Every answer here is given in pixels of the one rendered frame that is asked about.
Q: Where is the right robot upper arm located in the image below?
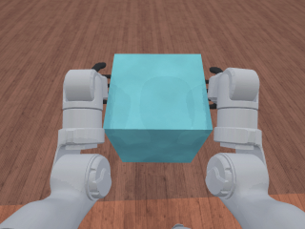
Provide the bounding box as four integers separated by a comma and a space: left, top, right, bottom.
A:
205, 153, 305, 229

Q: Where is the left robot upper arm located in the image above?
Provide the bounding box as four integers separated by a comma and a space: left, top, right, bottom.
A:
0, 154, 112, 229

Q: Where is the carton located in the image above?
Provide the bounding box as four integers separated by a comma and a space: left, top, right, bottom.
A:
103, 53, 213, 163

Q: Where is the robot left hand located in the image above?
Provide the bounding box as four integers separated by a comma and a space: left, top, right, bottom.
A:
91, 62, 112, 104

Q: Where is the robot right hand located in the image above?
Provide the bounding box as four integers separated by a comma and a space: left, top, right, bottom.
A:
205, 67, 223, 110

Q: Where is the robot right forearm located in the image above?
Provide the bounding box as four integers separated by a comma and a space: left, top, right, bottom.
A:
207, 67, 270, 183

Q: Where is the robot left forearm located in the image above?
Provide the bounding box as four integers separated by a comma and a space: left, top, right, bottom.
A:
50, 69, 109, 187

